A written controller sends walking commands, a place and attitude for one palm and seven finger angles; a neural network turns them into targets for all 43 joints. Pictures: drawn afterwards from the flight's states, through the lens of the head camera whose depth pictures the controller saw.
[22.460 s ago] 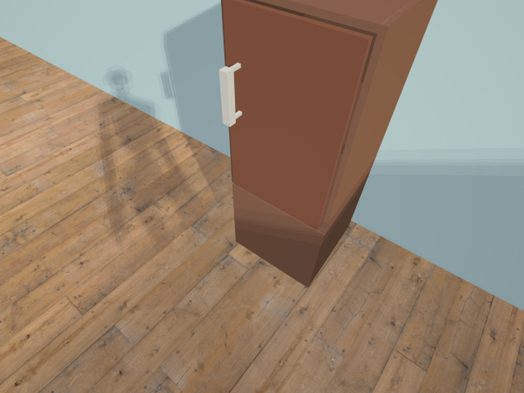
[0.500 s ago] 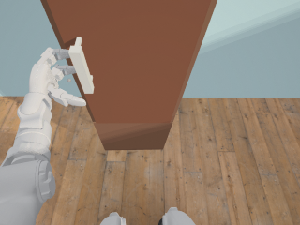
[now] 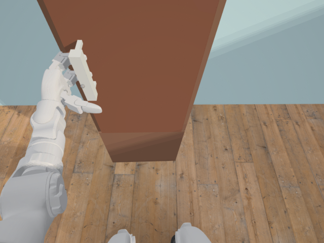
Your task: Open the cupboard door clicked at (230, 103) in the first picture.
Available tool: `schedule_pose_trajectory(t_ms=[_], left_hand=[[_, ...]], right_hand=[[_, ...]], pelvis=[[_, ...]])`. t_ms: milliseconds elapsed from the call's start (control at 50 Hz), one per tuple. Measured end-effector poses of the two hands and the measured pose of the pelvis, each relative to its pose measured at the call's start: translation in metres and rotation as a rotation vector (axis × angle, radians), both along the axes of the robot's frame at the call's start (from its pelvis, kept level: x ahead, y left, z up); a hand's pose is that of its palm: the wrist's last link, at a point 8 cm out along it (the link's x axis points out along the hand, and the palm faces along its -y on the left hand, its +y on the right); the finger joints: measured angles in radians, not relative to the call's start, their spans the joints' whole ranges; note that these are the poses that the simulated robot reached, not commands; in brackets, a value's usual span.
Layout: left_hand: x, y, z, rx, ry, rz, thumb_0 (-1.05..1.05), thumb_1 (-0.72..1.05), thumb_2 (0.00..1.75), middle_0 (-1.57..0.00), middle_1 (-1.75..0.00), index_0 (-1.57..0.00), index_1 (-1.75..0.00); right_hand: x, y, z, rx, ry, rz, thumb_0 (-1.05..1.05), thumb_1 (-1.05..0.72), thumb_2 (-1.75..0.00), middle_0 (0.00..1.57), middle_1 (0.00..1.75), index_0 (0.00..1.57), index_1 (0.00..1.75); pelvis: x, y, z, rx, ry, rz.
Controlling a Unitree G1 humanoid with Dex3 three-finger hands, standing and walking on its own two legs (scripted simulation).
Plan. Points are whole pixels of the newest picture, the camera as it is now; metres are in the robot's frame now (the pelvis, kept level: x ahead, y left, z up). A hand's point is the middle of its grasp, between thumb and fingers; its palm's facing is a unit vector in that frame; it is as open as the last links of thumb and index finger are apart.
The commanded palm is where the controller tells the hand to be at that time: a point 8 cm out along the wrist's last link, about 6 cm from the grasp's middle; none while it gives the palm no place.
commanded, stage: slide the fingers in behind the handle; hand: left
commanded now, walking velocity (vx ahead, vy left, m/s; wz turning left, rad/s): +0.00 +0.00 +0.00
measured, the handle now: (86, 72) +0.53 +0.17 +0.08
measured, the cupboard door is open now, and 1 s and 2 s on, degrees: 0 0 14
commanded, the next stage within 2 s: close the thumb around the handle in 0.68 s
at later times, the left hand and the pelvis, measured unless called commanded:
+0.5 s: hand (88, 87) +0.47 +0.16 +0.09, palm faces -0.01 -1.00 -0.01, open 14.0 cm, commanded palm +0.45 +0.20 +0.09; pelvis +0.00 +0.00 +0.00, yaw +0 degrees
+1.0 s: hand (90, 84) +0.48 +0.16 +0.09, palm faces -0.02 -1.00 -0.01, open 12.4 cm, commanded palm +0.46 +0.21 +0.09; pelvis +0.00 +0.00 +0.00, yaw +0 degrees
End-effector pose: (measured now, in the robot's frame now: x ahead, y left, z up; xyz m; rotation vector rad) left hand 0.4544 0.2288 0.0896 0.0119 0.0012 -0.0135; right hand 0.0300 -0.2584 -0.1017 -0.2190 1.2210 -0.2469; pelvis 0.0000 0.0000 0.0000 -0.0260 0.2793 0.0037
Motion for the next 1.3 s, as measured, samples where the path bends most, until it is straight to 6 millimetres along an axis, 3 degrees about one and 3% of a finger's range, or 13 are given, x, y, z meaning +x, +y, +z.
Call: schedule_pose_trajectory(t_ms=[480, 880, 1040, 1300], left_hand=[[-0.004, -0.014, -0.002, -0.002, -0.003, -0.001, -0.01, -0.50, 0.30, -0.30, -1.20, -0.30, -1.20], [0.006, -0.018, -0.004, -0.001, -0.002, -0.007, -0.01, -0.47, 0.31, -0.34, -1.23, -0.34, -1.23], [0.008, -0.015, -0.003, -0.002, 0.001, -0.013, -0.01, -0.20, 0.43, -0.37, -1.26, -0.37, -1.26], [0.008, -0.015, -0.005, -0.007, 0.010, 0.001, 0.00, 0.48, 0.72, -0.38, -1.31, -0.38, -1.31]], right_hand=[[0.009, 0.008, -0.001, 0.017, -0.027, 0.014, 0.01, -0.91, -0.90, 0.20, 0.30, 0.21, 0.30], [-0.004, 0.006, -0.003, 0.008, 0.023, 0.007, 0.01, -0.91, -0.90, 0.20, 0.30, 0.21, 0.30], [-0.006, 0.003, -0.002, -0.001, 0.025, 0.005, 0.01, -0.91, -0.90, 0.20, 0.30, 0.21, 0.30], [-0.007, 0.004, -0.003, 0.004, 0.020, 0.006, 0.01, -0.91, -0.90, 0.20, 0.30, 0.21, 0.30]], pelvis=[[0.000, 0.004, 0.001, 0.000, -0.011, 0.003], [0.000, 0.004, -0.002, 0.000, 0.008, 0.005], [-0.002, 0.003, -0.002, -0.002, 0.013, 0.005], [-0.002, 0.004, -0.003, -0.002, 0.015, 0.002]])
